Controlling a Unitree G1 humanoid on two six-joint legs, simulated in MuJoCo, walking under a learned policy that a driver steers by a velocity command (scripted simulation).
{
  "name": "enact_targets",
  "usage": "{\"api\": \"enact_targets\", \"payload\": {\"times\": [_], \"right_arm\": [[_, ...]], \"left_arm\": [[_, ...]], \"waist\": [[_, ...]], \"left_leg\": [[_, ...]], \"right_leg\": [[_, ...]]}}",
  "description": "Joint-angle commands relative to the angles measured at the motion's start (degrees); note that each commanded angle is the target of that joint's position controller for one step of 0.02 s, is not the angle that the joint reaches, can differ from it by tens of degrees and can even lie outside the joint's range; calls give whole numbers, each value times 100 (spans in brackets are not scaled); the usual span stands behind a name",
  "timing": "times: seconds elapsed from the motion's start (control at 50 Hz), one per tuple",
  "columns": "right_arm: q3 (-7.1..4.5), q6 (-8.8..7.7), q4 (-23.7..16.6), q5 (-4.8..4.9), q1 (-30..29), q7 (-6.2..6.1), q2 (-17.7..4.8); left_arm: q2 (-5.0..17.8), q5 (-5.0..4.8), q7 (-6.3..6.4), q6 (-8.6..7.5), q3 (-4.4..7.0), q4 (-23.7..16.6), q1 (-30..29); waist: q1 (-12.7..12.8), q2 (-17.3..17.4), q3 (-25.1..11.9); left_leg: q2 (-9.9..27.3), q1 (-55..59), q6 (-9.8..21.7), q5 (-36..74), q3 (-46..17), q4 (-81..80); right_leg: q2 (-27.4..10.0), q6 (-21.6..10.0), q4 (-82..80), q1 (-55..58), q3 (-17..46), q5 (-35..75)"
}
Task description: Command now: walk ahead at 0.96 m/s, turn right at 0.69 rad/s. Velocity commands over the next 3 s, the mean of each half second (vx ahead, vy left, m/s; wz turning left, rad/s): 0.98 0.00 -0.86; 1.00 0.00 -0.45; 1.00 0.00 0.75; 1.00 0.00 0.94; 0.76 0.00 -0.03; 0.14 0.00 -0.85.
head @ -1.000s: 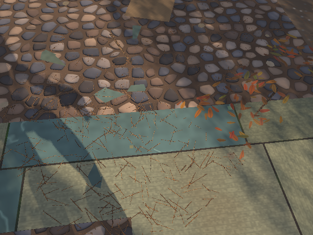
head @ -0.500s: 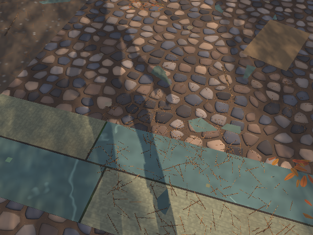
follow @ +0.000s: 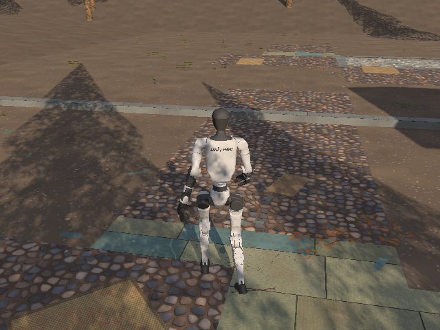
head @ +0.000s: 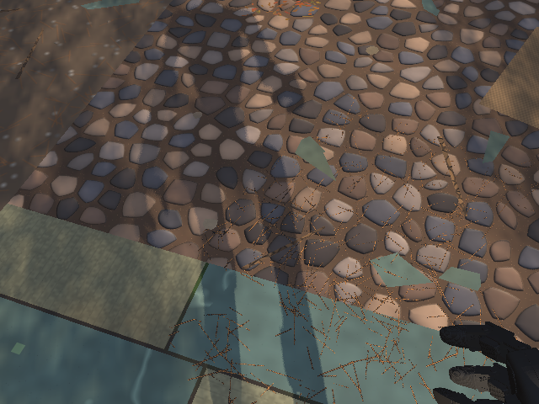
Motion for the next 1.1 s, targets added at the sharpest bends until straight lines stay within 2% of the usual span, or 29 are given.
{"api": "enact_targets", "payload": {"times": [0.02,0.04,0.12,0.2,0.28,0.32,0.36,0.38,0.4,0.42,0.44,0.46,0.48,0.5,0.54,0.58,0.62,0.7,0.76,0.8,0.82,0.84,0.86,0.88,0.9,0.92,0.96,1.02,1.1], "right_arm": [[-525,68,353,-13,2116,-178,-1213],[-456,45,399,30,1907,-155,-862],[-340,-138,827,210,1970,-112,-395],[-330,-281,1081,232,1960,-67,-335],[-387,-312,1313,235,2151,-137,-664],[-436,-280,1293,224,2314,-215,-1000],[-586,-85,1209,180,2036,-278,-1560],[-617,39,1128,171,1817,-257,-1599],[-608,115,1076,131,1749,-181,-1473],[-407,63,970,65,1656,-87,-631],[-351,-76,266,193,2125,-80,-706],[-326,-224,204,126,1589,-106,-934],[-298,-289,221,157,1472,-105,-957],[-268,-257,233,88,1338,-123,-892],[-217,-10,319,-93,1505,-123,-803],[-180,160,192,-99,1238,-85,-685],[-94,168,-173,-15,376,-22,-528],[-35,113,-394,183,-276,39,-475],[-96,45,-253,136,-44,28,-617],[-334,39,116,183,1141,-85,-1092],[-451,58,458,238,2338,-175,-1272],[-576,72,733,187,3566,-282,-1583],[-709,46,859,1,3344,-210,-2149],[-638,104,796,170,2793,-63,-1502],[-596,79,727,238,2201,-5,-1190],[-563,74,827,253,2176,43,-979],[-455,38,1184,250,2500,21,-706],[-500,-45,1391,331,2788,-32,-859],[-636,-55,1320,354,2571,-16,-1083]], "left_arm": [[778,-17,3,-62,158,-1020,-1119],[695,64,-61,-6,134,-986,-1290],[300,224,-262,322,71,-1109,-1670],[252,223,-420,387,-35,-1610,-2605],[339,217,-551,347,-152,-1969,-3490],[493,100,-524,353,-122,-1797,-3200],[839,135,-406,323,-11,-1541,-1937],[1112,154,-292,301,147,-1179,-759],[1417,139,-133,314,340,-816,66],[1846,27,-9,411,499,-854,-524],[2455,247,-34,479,597,-1207,-908],[2177,193,-6,486,597,-1313,-853],[1819,169,40,440,520,-1207,-1009],[1585,160,61,355,454,-1141,-1208],[1309,121,107,159,330,-1183,-1469],[1240,79,68,18,288,-1179,-1432],[1279,93,49,-46,310,-1164,-1326],[1408,16,-15,-63,402,-1062,-970],[1349,15,53,-122,351,-833,-712],[1717,192,79,-121,405,-763,-777],[1715,301,89,-82,405,-777,-1111],[1286,375,124,-105,295,-856,-1303],[278,54,11,-151,44,-1125,-307],[692,247,47,-199,-22,-1086,-788],[908,284,24,-198,12,-1227,-1491],[1000,360,3,-212,-7,-1341,-1961],[784,513,-62,-143,-101,-1650,-2311],[604,566,-125,-70,-263,-1943,-2677],[444,317,-255,-118,-458,-2403,-3761]], "waist": [[-1337,834,-1139],[-1217,457,-575],[-769,642,289],[-576,514,630],[-604,89,915],[-487,232,260],[359,624,-260],[882,609,-821],[1031,137,-1155],[385,-1341,-498],[-225,-1569,-1699],[9,-312,-1642],[-283,155,-623],[-570,481,-188],[-962,577,121],[-999,492,261],[-781,299,534],[-321,-151,245],[-291,-196,-29],[-908,-423,-725],[-1640,-438,-1110],[-2160,-78,-1616],[-1171,2346,-2054],[-1218,1334,-1423],[-1050,526,-685],[-1063,-51,-445],[-804,95,-52],[-675,248,251],[-866,351,428]], "left_leg": [[2379,4233,620,-4065,-4048,-2181],[2151,3542,609,-2953,-3117,-2212],[1653,2428,370,-910,-1133,-2704],[1351,2157,226,767,386,-3005],[1128,2210,24,3012,1437,-3165],[1130,2902,-70,6200,1572,-2442],[1504,3279,-82,7764,1474,-631],[1544,2936,59,7370,1325,848],[1145,1987,32,4783,1272,2825],[53,17,-129,-1341,1082,5147],[-299,-1842,-328,-1924,-14,6339],[35,-2128,-250,-1397,-671,5955],[282,-2061,-224,-1056,-681,5210],[511,-1691,-263,-995,-687,4654],[726,-934,-444,-1121,-711,3992],[837,-584,-613,-1152,-530,3069],[784,-417,-683,-232,-316,1966],[350,324,-479,1584,-193,230],[151,815,-108,1789,-10,-562],[-250,1660,161,564,163,-425],[-188,2663,274,170,241,-499],[495,3948,452,-1209,-582,-131],[2052,5181,1463,-2479,-4471,-1389],[1906,4782,1521,-2979,-5689,-2219],[1658,3979,1487,-2538,-4638,-2181],[1401,3372,1395,-1784,-3998,-2129],[893,2564,1284,-983,-3244,-2192],[736,2032,1462,-445,-2936,-2560],[370,690,1181,551,-2309,-3146]], "right_leg": [[-251,-287,3177,-4139,-233,764],[-470,-234,2984,-4078,-314,1073],[-860,-15,2705,-4049,-408,1248],[-852,5,2138,-4343,-721,2257],[-482,-296,226,-3424,-1655,2938],[131,-496,53,-2502,-2052,2873],[404,-742,-149,-1523,-1955,2088],[478,-916,-310,-233,-1700,1928],[520,-1014,-758,1160,-1290,1586],[-212,-1129,-787,1542,40,1883],[-1279,-2362,-1862,3068,3047,1411],[-1468,-2221,-2836,2743,3711,305],[-1384,-1935,-3262,1640,3479,156],[-1151,-1748,-3307,749,3012,556],[-692,-1646,-3305,-562,2198,1466],[-365,-1612,-3483,-1374,1731,1655],[-107,-1490,-3674,-1852,1488,2004],[-27,-1019,-3461,-1299,1415,3527],[-323,-745,-3156,-123,1150,5047],[-515,-517,-1722,710,929,7100],[-386,-413,-270,385,612,7127],[-113,-330,1884,-674,278,5768],[1120,72,3978,-2903,46,273],[707,-133,3902,-3789,124,249],[199,-106,3553,-3889,5,945],[35,-63,3152,-3667,-114,1127],[-169,121,2492,-3500,-182,969],[-400,426,1448,-3649,-394,680],[-184,645,-739,-2005,-878,2408]]}}
Next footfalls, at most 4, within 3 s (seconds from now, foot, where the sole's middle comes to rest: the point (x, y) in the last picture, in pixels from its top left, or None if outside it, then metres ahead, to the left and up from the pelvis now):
0.40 right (370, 373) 0.52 -0.12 -0.75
0.84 left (405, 223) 0.97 -0.22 -0.75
1.24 right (532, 184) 1.16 -0.61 -0.75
1.66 left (484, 83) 1.62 -0.52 -0.75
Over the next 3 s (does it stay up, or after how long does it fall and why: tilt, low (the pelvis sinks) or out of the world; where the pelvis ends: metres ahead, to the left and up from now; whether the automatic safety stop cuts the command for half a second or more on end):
stays up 2.31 -0.51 0.01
